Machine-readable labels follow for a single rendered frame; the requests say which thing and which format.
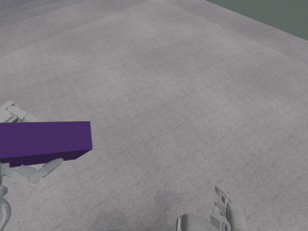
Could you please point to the robot left forearm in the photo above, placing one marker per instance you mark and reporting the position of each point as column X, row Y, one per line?
column 5, row 208

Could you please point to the sponge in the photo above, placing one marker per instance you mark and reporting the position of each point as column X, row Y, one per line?
column 34, row 143

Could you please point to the right robot hand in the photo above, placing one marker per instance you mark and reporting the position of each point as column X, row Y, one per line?
column 228, row 218

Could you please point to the left robot hand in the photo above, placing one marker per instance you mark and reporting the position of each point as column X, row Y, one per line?
column 24, row 175

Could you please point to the right robot thigh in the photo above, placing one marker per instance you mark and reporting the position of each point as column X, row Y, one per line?
column 190, row 222

